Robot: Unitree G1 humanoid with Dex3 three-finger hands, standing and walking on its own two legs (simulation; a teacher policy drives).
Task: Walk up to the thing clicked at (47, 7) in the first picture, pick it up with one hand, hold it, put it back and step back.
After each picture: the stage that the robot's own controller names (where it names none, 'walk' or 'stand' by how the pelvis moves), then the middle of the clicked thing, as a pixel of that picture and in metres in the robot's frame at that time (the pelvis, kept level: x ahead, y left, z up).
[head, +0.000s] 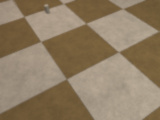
stand; (47, 8) +2.20 +0.56 -0.72
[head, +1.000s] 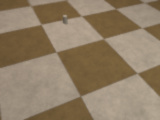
walk; (65, 19) +2.10 +0.27 -0.70
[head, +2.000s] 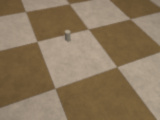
walk; (67, 35) +1.47 +0.14 -0.71
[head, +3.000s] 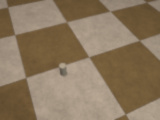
walk; (63, 69) +0.95 +0.19 -0.71
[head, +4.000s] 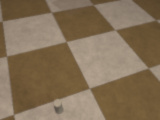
walk; (58, 105) +0.59 +0.19 -0.72
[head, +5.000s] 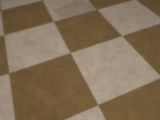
walk; out of the picture +0.42 +0.20 -0.70
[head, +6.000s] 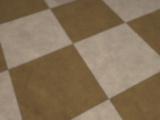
stand; out of the picture +0.33 +0.08 -0.69
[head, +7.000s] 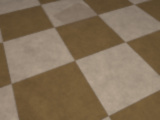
stand; out of the picture +0.33 +0.08 -0.72
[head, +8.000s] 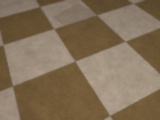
stand; out of the picture +0.33 +0.08 -0.73
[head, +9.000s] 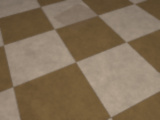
stand; out of the picture +0.31 +0.08 -0.73
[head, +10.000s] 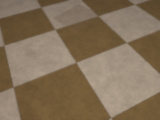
stand; out of the picture +0.31 +0.08 -0.73
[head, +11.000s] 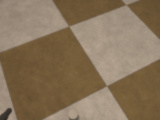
go down; (73, 115) +0.35 +0.07 -0.60
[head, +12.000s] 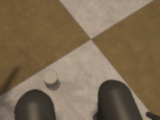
go down; (50, 79) +0.41 +0.11 -0.31
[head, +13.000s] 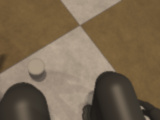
close in; (36, 69) +0.41 +0.13 -0.27
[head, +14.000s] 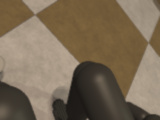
close; out of the picture +0.41 +0.16 -0.23
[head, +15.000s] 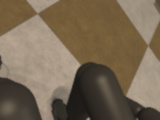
close; out of the picture +0.39 +0.17 -0.23
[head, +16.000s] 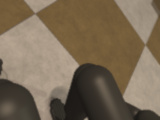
close; out of the picture +0.37 +0.17 -0.24
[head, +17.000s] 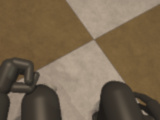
lift; (46, 96) +0.31 +0.15 -0.35
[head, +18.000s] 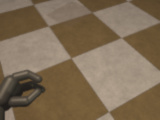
go down; out of the picture +0.26 +0.10 -0.68
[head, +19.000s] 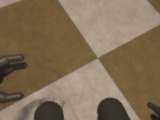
go down; (55, 109) +0.30 +0.12 -0.47
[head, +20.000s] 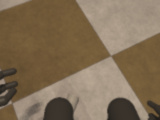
lift; (69, 105) +0.31 +0.10 -0.47
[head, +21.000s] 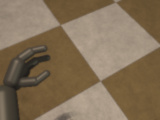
stand; out of the picture +0.27 +0.06 -0.62
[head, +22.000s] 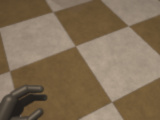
go down; out of the picture +0.22 +0.01 -0.67
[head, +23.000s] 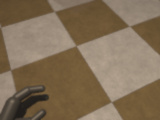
go down; out of the picture +0.20 -0.03 -0.68
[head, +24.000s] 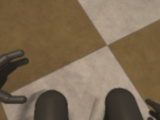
go down; (98, 111) +0.25 -0.08 -0.40
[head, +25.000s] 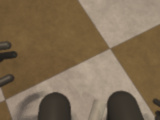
hold; (96, 112) +0.26 -0.05 -0.41
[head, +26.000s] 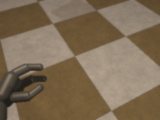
stand; out of the picture +0.18 -0.08 -0.69
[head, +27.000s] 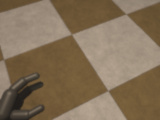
stand; out of the picture +0.21 -0.07 -0.65
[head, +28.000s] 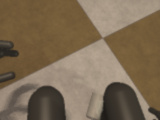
hold; (95, 105) +0.27 -0.08 -0.36
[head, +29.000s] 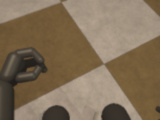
hold; out of the picture +0.25 -0.08 -0.49
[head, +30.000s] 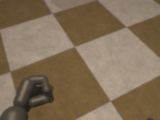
crouch; out of the picture +0.19 -0.10 -0.69
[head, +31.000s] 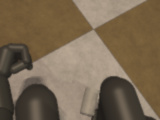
lower; (89, 101) +0.28 -0.07 -0.32
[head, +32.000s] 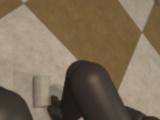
lower; (42, 90) +0.31 -0.03 -0.26
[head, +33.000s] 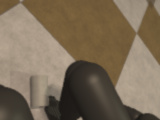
lower; (39, 90) +0.31 -0.03 -0.26
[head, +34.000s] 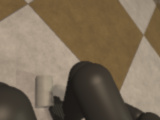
lower; (44, 90) +0.30 -0.03 -0.26
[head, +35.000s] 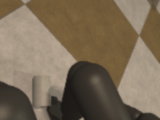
loosen; (42, 90) +0.31 -0.03 -0.26
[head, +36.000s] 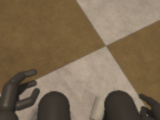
walk; (98, 109) +0.28 -0.08 -0.42
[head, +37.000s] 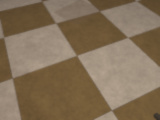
stand; out of the picture +0.18 -0.11 -0.68
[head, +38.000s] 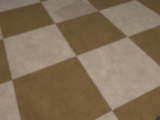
stand; out of the picture +0.18 -0.10 -0.68
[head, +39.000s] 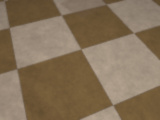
stand; out of the picture +0.19 -0.10 -0.70
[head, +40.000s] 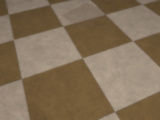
stand; out of the picture +0.20 -0.11 -0.75
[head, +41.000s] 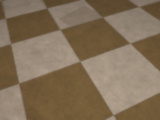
stand; out of the picture +0.18 -0.10 -0.75
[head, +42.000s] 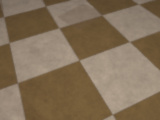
walk; out of the picture +0.17 -0.09 -0.75
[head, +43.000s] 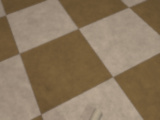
walk; (95, 117) +0.38 -0.01 -0.74
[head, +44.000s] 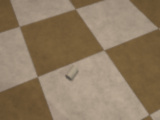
walk; (72, 72) +0.75 +0.10 -0.71
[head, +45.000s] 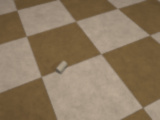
stand; (61, 67) +1.01 +0.24 -0.73
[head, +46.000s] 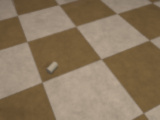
stand; (52, 67) +1.06 +0.35 -0.75
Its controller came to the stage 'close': yes
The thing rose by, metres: 0.01
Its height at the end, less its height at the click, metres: -0.02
